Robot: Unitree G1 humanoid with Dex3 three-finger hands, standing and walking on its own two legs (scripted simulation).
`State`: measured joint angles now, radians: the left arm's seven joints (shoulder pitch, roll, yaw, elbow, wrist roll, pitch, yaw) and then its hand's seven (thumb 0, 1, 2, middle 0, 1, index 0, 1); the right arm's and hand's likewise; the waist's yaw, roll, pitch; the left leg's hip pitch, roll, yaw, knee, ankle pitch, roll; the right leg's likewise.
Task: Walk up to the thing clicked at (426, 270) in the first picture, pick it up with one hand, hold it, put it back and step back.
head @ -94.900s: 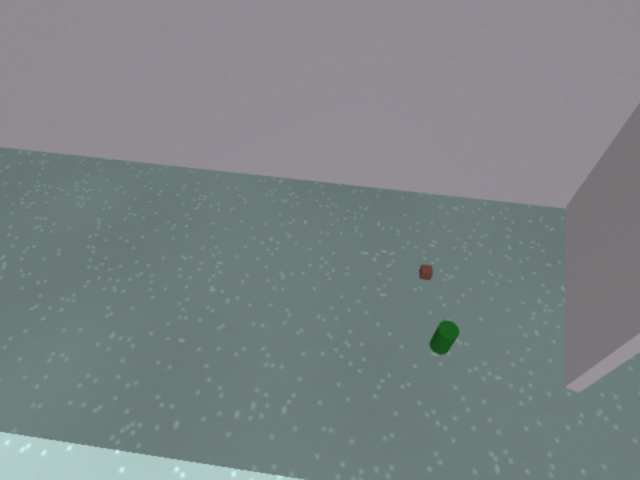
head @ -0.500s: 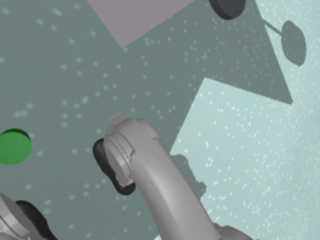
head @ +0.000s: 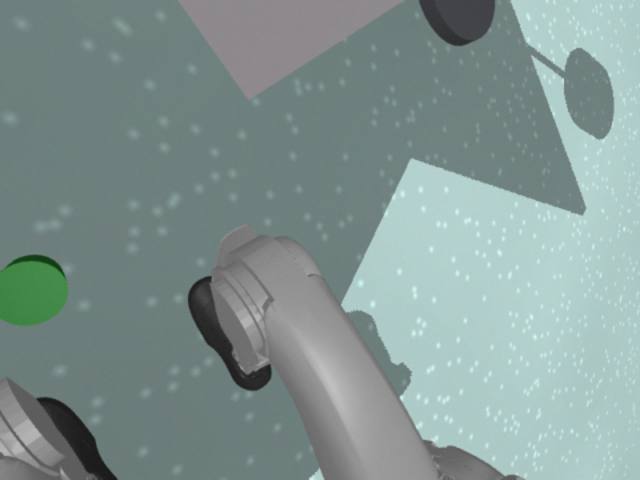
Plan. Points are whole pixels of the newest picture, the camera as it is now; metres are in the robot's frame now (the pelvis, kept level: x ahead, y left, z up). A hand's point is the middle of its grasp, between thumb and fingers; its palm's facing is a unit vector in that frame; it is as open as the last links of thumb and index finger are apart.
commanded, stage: rest palm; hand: left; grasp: from above
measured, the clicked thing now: out of the picture +0.57 +0.32 -0.33
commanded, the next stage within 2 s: none
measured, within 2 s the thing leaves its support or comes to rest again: neither
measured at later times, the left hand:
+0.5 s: hand out of the picture +0.51 +0.29 -0.25, palm faces -0.02 -0.44 -0.90, open 14.3 cm
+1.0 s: hand out of the picture +0.52 +0.29 -0.25, palm faces -0.02 -0.45 -0.89, open 14.3 cm
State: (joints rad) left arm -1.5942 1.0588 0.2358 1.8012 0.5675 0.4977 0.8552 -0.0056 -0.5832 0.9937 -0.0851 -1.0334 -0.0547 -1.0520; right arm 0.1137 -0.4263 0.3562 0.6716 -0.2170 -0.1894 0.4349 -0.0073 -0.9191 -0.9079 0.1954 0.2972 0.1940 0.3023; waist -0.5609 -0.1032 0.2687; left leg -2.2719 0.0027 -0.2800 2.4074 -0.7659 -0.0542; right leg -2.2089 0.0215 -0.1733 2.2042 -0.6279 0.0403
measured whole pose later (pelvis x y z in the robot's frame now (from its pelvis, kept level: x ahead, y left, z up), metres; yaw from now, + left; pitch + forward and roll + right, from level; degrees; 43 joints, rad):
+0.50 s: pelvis +0.00 +0.00 +0.00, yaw +0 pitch +35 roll -14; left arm -1.59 1.07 0.25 1.79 0.57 0.50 0.85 -0.01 -0.56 0.98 -0.08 -1.04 -0.06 -1.05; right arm 0.09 -0.43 0.36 0.68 -0.22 -0.18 0.42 -0.01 -0.92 -0.91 0.20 0.30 0.19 0.30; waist -0.56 -0.10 0.27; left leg -2.27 0.00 -0.28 2.41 -0.76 -0.05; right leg -2.21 0.02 -0.17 2.21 -0.63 0.04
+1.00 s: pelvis +0.00 +0.00 +0.00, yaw +0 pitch +35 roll -14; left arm -1.59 1.05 0.24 1.79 0.57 0.50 0.83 -0.01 -0.55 0.98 -0.08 -1.04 -0.06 -1.05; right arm 0.09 -0.43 0.35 0.69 -0.22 -0.19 0.42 -0.01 -0.91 -0.90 0.20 0.30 0.19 0.30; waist -0.55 -0.10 0.26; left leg -2.27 0.00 -0.27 2.40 -0.77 -0.05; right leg -2.21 0.02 -0.17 2.20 -0.63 0.04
